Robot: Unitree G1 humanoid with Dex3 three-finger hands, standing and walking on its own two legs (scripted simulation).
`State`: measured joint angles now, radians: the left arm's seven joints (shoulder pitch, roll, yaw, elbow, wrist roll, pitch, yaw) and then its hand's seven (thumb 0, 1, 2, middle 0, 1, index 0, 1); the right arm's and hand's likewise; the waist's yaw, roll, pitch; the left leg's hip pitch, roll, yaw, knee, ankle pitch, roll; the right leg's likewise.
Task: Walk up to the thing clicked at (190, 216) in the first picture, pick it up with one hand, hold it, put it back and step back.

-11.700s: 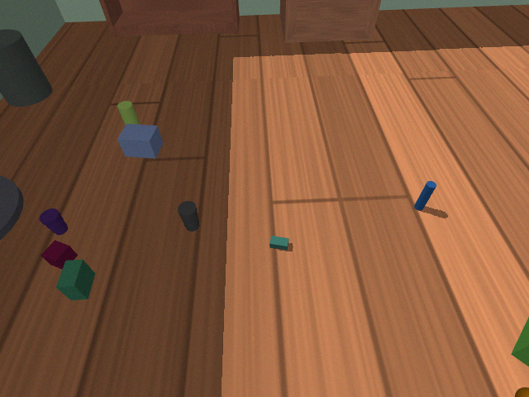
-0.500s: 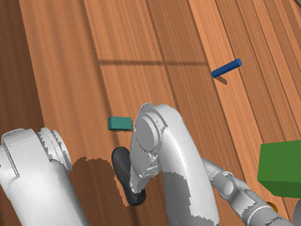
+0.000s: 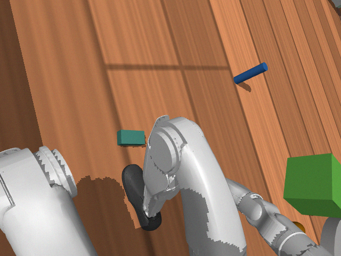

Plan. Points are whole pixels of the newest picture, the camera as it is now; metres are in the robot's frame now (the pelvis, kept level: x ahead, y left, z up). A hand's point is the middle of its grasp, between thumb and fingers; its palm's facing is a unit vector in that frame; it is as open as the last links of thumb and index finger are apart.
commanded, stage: close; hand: left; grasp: from the side
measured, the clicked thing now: out of the picture +0.44 +0.31 -0.21
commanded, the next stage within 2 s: settle in 0.02 s
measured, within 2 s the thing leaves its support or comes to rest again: leaves its support in 0.40 s
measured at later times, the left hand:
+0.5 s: hand out of the picture +0.43 +0.31 -0.15, palm faces +0.42 -0.91 +0.00, open 10.8 cm
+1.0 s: hand out of the picture +0.39 +0.34 -0.04, palm faces +0.39 -0.92 -0.06, open 10.8 cm
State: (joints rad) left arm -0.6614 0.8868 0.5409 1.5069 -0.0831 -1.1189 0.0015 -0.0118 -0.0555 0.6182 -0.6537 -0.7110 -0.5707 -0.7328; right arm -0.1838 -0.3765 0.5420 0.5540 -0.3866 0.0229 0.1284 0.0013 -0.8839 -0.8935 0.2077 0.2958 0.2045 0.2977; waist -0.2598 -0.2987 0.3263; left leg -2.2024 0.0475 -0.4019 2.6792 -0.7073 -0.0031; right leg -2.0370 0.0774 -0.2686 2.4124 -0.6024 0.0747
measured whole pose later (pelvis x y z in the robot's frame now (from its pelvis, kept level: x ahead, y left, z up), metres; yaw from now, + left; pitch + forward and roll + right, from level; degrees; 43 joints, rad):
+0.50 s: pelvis +0.00 +0.00 +0.01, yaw +1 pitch +12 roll -17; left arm -0.63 0.80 0.54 1.28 -0.05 -1.00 0.00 -0.03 -0.39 0.99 -0.72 -1.01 -0.64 -0.99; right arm -0.14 -0.36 0.48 0.56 -0.36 0.04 0.14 0.00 -0.91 -0.90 0.21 0.30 0.20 0.30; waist -0.23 -0.28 0.30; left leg -2.21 0.04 -0.39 2.65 -0.70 -0.01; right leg -2.04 0.06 -0.26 2.40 -0.61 0.06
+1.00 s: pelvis +0.02 -0.01 +0.04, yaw +6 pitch +24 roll -12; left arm -0.53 0.60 0.43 0.94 -0.12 -0.70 -0.13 -0.04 -0.42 1.03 -0.74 -1.00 -0.66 -0.97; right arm 0.01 -0.30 0.23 0.62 -0.17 0.06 0.11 0.00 -0.90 -0.90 0.21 0.30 0.20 0.30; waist -0.15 -0.10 0.03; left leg -2.25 0.04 -0.23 2.50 -0.69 0.00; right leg -2.11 0.01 -0.16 2.35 -0.67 0.03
